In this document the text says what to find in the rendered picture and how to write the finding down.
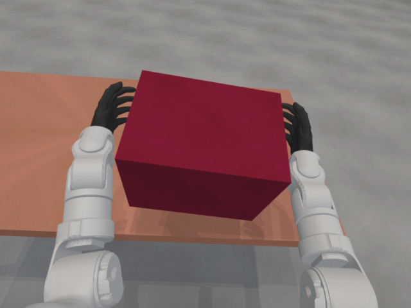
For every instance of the carton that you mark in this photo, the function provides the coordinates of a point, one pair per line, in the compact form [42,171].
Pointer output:
[201,147]

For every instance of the robot right hand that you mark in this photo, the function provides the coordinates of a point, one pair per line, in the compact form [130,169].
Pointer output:
[300,137]

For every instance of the right robot forearm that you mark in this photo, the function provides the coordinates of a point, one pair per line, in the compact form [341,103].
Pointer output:
[322,242]

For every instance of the robot left hand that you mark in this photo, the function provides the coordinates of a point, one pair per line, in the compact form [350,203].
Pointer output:
[107,112]

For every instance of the robot left upper arm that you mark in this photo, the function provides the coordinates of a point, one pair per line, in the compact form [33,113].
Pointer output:
[86,280]

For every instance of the robot right upper arm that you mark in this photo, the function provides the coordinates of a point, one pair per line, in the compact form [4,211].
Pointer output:
[325,287]

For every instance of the left robot forearm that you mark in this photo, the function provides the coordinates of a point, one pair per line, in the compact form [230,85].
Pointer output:
[87,223]

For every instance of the table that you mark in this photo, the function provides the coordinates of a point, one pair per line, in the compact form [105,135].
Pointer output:
[43,115]

